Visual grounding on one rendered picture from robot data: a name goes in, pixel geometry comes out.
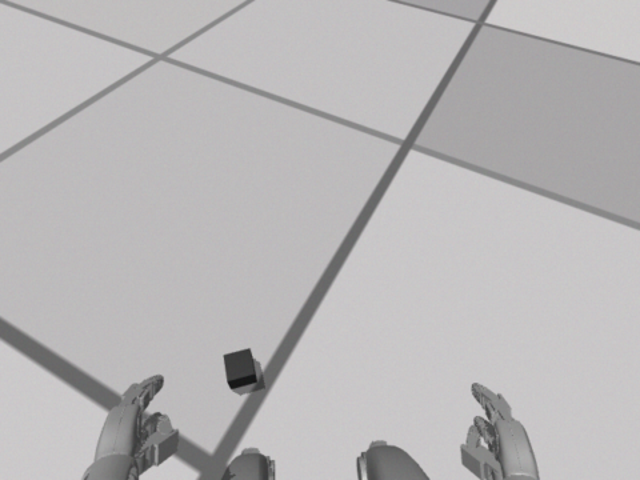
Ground right robot hand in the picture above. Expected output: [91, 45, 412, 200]
[461, 383, 539, 480]

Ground cube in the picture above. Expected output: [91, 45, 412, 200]
[223, 348, 257, 389]

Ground left robot hand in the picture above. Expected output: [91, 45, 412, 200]
[94, 375, 179, 476]

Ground left robot arm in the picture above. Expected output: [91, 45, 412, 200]
[81, 454, 139, 480]

